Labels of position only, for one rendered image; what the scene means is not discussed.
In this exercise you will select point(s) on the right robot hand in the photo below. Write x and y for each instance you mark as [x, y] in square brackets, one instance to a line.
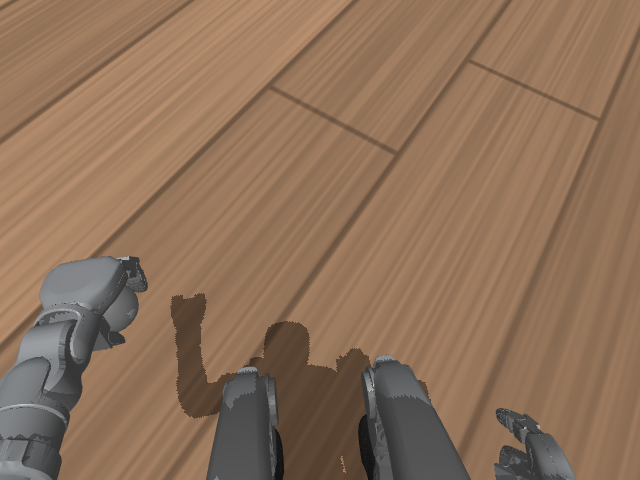
[544, 460]

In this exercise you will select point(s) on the left robot arm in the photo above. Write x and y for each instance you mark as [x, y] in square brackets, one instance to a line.
[42, 387]

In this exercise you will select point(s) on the left robot hand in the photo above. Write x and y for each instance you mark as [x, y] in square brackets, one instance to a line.
[94, 284]

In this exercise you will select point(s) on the right robot foot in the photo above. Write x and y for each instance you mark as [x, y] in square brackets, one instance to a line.
[366, 451]

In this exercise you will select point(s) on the ball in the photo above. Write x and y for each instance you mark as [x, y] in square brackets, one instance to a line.
[123, 311]

